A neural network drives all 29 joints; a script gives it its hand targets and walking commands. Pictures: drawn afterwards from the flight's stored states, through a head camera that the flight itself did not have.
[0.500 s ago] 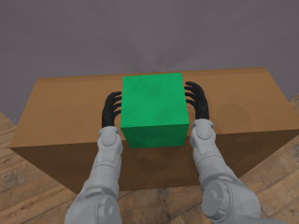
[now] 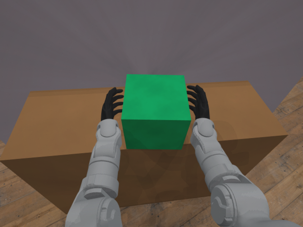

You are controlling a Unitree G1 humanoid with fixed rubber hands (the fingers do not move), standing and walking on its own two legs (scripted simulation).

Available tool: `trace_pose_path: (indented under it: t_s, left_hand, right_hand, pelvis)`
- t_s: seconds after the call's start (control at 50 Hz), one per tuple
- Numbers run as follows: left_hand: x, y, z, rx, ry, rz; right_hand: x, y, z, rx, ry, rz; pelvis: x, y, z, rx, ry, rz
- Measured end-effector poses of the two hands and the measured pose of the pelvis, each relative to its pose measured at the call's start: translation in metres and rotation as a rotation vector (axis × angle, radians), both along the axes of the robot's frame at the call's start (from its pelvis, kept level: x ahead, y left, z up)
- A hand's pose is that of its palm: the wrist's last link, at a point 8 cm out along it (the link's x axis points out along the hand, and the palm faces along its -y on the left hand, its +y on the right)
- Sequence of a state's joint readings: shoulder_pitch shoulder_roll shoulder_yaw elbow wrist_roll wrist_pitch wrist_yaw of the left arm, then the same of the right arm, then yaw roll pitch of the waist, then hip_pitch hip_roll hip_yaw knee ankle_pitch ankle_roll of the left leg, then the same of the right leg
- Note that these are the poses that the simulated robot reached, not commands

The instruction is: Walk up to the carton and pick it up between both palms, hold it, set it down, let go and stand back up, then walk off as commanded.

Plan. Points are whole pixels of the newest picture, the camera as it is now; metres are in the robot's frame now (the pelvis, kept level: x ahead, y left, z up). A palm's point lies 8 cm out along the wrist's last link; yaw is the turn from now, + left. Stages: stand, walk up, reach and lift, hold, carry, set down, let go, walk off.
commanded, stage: reach and lift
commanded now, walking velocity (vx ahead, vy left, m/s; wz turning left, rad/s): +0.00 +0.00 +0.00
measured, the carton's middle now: (154, 112) +0.42 +0.01 +0.07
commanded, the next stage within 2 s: hold in 1.24 s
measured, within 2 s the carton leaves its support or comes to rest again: neither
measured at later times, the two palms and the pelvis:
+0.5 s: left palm (102, 114) +0.34 +0.14 +0.15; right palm (212, 118) +0.34 -0.12 +0.15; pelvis -0.02 +0.00 +0.00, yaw +1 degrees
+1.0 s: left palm (104, 102) +0.37 +0.14 +0.16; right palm (210, 106) +0.37 -0.12 +0.16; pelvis -0.01 +0.00 +0.00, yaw +1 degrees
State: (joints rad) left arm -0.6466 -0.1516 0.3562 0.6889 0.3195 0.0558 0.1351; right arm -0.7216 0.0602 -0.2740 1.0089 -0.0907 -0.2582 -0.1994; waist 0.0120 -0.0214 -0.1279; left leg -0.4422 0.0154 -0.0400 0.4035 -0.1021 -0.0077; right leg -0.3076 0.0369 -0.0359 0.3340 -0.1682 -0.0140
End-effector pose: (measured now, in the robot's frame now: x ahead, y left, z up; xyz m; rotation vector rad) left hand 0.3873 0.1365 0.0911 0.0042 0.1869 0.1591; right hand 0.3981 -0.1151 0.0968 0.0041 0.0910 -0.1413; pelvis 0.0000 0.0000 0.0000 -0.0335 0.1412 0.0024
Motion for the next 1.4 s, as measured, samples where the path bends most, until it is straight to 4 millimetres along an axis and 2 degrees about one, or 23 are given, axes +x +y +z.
trace_pose_path:
  t_s: [0.18,0.24,0.36,0.52,0.66,0.88,1.04,1.24,1.4]
  left_hand:
    - [-0.017,0.014,0.040,-0.039,-0.006,0.010]
    - [-0.025,0.016,0.047,-0.062,-0.001,0.006]
    - [-0.037,0.011,0.045,-0.090,0.049,-0.044]
    - [-0.043,0.000,0.061,-0.061,0.045,-0.083]
    - [-0.040,-0.004,0.070,-0.038,0.045,-0.087]
    - [-0.023,-0.005,0.061,-0.035,0.072,-0.080]
    - [-0.016,0.002,0.075,-0.017,0.030,-0.047]
    - [-0.021,0.006,0.094,-0.020,-0.001,-0.033]
    - [-0.031,0.007,0.099,-0.001,0.018,-0.040]
  right_hand:
    - [-0.017,0.015,0.038,-0.024,0.013,0.004]
    - [-0.025,0.016,0.049,-0.049,0.020,0.002]
    - [-0.045,0.010,0.054,-0.069,0.069,-0.030]
    - [-0.061,-0.002,0.056,-0.036,0.074,-0.059]
    - [-0.058,-0.007,0.056,0.018,0.080,-0.062]
    - [-0.038,-0.007,0.056,0.003,0.100,-0.056]
    - [-0.028,0.001,0.068,-0.003,0.057,-0.045]
    - [-0.032,0.006,0.086,0.012,0.023,-0.042]
    - [-0.041,0.007,0.090,0.009,0.035,-0.039]
  pelvis:
    - [-0.004,0.002,0.002,-0.002,-0.110,0.005]
    - [-0.006,0.002,0.002,-0.002,-0.154,0.006]
    - [-0.015,0.003,0.002,-0.003,-0.225,0.009]
    - [-0.025,0.005,0.001,-0.005,-0.242,0.010]
    - [-0.027,0.004,0.001,-0.004,-0.246,0.010]
    - [-0.016,0.001,0.002,0.000,-0.231,0.009]
    - [-0.010,0.000,0.002,0.001,-0.223,0.009]
    - [-0.011,0.000,0.002,0.001,-0.243,0.010]
    - [-0.016,0.000,0.002,0.000,-0.267,0.011]
